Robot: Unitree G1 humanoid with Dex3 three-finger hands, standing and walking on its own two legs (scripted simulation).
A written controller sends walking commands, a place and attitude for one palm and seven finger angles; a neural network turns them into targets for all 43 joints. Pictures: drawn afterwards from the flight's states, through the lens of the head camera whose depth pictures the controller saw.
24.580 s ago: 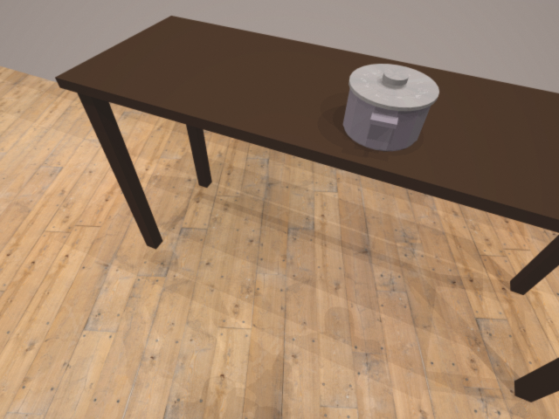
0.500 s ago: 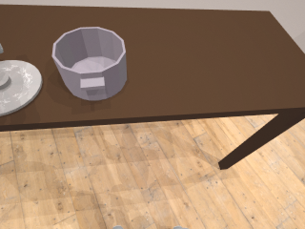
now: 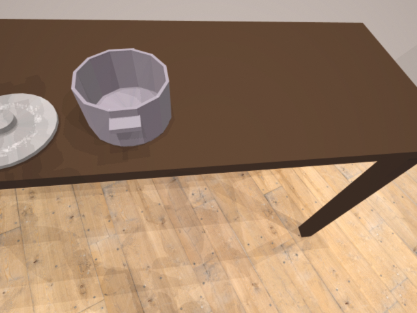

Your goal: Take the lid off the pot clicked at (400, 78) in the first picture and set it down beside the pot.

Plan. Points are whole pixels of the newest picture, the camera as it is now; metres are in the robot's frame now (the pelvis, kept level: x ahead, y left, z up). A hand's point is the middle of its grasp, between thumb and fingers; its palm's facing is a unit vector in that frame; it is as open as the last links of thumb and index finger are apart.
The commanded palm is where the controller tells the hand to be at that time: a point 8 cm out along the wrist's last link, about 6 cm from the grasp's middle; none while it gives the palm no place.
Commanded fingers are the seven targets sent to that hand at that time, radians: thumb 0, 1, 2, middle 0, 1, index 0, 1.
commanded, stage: raise the empty hand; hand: left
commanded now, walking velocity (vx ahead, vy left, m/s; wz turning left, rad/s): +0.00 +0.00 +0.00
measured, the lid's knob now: (0, 121) +0.48 +0.37 +0.07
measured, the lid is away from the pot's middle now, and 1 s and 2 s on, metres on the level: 0.24 0.24 0.24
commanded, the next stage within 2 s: draw the hand back to the body in 0.42 s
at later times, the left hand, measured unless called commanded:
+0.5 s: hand out of the picture +0.47 +0.36 +0.24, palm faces -0.29 -0.17 -0.94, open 11.1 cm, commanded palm +0.50 +0.36 +0.30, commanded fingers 0.00 -0.03 0.68 -0.36 -0.84 -0.36 -0.84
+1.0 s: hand out of the picture +0.44 +0.35 +0.22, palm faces -0.23 -0.08 -0.97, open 11.1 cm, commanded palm +0.41 +0.34 +0.29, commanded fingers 0.00 -0.03 0.68 -0.36 -0.84 -0.36 -0.84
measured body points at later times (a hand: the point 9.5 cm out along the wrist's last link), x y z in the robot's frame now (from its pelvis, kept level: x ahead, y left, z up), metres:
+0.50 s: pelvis +0.01 -0.01 +0.01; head +0.09 +0.00 +0.45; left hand +0.48 +0.37 +0.29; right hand +0.02 -0.28 -0.12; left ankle -0.01 +0.07 -0.72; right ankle -0.02 -0.15 -0.72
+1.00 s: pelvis +0.01 -0.01 +0.01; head +0.07 -0.01 +0.46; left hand +0.45 +0.35 +0.28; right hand +0.08 -0.28 -0.12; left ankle -0.01 +0.07 -0.72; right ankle -0.02 -0.15 -0.72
